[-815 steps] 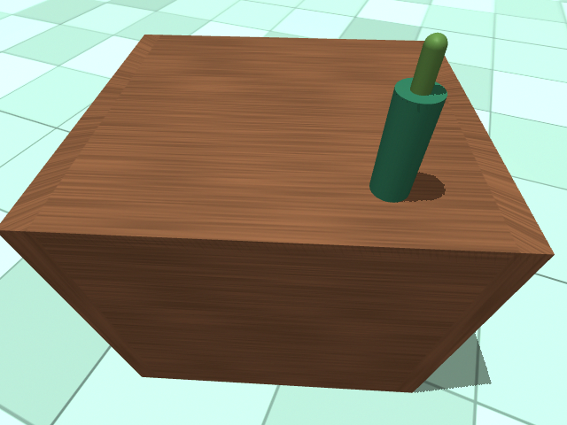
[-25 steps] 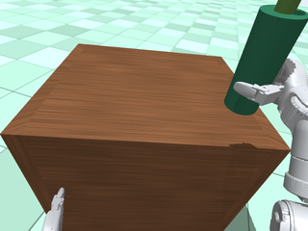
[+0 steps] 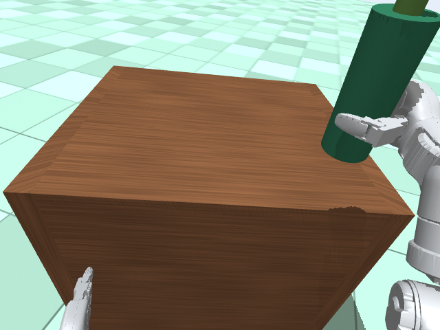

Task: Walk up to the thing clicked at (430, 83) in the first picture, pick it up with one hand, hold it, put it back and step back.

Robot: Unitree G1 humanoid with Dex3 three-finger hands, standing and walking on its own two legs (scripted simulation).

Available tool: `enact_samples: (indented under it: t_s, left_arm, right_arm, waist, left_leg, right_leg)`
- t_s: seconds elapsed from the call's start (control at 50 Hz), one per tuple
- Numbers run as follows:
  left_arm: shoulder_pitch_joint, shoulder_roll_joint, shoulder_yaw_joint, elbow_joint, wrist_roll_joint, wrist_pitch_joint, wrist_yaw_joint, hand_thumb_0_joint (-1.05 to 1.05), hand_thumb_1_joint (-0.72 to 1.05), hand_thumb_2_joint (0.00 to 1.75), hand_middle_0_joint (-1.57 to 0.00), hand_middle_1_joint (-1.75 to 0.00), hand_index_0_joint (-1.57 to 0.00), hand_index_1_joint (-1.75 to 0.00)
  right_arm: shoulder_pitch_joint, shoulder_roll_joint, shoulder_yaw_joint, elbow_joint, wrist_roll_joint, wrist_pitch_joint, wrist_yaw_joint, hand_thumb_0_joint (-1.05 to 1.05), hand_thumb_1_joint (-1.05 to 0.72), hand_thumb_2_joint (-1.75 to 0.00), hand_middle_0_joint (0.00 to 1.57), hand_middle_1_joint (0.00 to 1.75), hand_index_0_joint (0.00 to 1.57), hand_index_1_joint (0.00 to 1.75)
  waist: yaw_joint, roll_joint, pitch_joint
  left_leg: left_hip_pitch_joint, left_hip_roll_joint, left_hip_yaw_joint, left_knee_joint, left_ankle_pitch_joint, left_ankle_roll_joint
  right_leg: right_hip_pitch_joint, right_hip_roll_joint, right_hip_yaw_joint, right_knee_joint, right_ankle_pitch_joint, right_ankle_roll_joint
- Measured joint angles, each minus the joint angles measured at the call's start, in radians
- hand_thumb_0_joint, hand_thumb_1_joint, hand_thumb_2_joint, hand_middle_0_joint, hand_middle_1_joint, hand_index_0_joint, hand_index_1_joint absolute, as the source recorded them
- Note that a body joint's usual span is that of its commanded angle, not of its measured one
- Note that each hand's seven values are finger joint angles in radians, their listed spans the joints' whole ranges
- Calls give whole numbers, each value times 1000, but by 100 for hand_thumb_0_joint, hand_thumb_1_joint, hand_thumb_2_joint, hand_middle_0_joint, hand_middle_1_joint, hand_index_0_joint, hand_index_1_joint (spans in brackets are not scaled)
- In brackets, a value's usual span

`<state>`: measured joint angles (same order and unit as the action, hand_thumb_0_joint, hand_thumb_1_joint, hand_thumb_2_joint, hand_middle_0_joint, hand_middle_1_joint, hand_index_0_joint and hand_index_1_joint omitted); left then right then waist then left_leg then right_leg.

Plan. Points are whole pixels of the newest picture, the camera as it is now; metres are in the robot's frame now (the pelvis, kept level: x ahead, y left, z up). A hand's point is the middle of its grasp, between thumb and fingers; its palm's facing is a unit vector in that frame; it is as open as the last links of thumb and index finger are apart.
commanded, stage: hold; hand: right
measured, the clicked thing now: (382, 64) +0.33 -0.16 +0.38
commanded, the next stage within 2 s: crouch in 1.72 s
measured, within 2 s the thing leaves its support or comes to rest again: neither
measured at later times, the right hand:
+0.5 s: hand (366, 112) +0.33 -0.17 +0.32, palm faces +0.10 +0.99 -0.05, open 10.4 cm
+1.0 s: hand (363, 116) +0.33 -0.17 +0.31, palm faces +0.11 +0.99 -0.05, open 10.4 cm
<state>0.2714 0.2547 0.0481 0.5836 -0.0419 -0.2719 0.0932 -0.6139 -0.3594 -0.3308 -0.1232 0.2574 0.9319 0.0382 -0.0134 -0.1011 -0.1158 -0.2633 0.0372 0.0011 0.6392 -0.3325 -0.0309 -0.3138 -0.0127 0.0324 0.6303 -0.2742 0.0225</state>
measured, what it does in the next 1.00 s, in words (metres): stands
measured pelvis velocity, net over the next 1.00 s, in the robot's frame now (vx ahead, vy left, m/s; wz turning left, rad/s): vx -0.01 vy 0.00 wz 0.01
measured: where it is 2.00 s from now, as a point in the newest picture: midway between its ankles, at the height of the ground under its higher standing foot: outside the picture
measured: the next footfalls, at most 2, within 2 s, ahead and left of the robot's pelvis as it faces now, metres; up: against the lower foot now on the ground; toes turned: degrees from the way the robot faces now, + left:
none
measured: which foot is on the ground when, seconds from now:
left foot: down 0.00-1.00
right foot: down 0.00-1.00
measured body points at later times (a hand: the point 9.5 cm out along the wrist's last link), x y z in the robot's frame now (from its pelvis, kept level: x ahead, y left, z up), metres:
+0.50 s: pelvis -0.01 +0.00 +0.00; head -0.07 +0.04 +0.44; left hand +0.17 +0.25 -0.06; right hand +0.32 -0.22 +0.32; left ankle +0.01 +0.14 -0.72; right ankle +0.04 -0.13 -0.72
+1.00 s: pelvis -0.01 +0.00 +0.00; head -0.07 +0.04 +0.44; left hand +0.16 +0.26 -0.06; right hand +0.32 -0.22 +0.31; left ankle +0.01 +0.14 -0.72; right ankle +0.04 -0.13 -0.72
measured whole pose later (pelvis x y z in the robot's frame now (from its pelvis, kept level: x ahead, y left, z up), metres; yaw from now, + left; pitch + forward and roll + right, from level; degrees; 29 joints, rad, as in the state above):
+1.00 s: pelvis -0.01 +0.00 +0.00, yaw +0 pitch -3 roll +0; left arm 0.29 0.26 0.05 0.58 -0.04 -0.30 0.09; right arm -0.61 -0.37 -0.34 -0.09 0.25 0.91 0.04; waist 0.00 -0.11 -0.10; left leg -0.29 0.03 0.00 0.65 -0.32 -0.03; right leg -0.33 -0.02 0.03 0.64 -0.26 0.03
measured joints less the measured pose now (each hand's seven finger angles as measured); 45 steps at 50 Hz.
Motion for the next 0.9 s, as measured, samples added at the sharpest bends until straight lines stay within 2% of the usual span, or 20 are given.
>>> enact_samples:
  t_s: [0.56, 0.8, 0.9]
  left_arm:
    - [-7, -2, 2, 12, 1, -19, 5, -1, -54, 5, -5, -5, -5, -5]
    - [-6, 2, 4, 7, -2, -26, -4, -1, -53, 5, -5, -5, -5, -5]
    - [-1, 3, 4, 0, -2, -32, -10, -1, -53, 4, -5, -5, -5, -5]
  right_arm:
    - [-2, -10, 4, 0, 1, -2, -4, -1, 51, -115, 69, 109, 72, 110]
    - [-60, -19, 9, 81, -11, 0, 4, -1, 51, -115, 69, 109, 72, 111]
    - [-48, -16, 0, 90, -13, -10, 7, -1, 51, -115, 69, 109, 72, 111]
  waist:
    - [3, -3, 2]
    - [4, 2, 5]
    - [10, -1, 13]
  left_leg:
    - [-3, -1, -1, 5, 8, -2]
    - [-7, -1, 4, 7, 15, 0]
    - [-16, -4, 1, 9, 18, 2]
  right_leg:
    - [-5, 0, 0, 10, 5, -2]
    - [-8, 0, 5, 7, 15, 1]
    - [-14, -3, 2, 5, 19, 2]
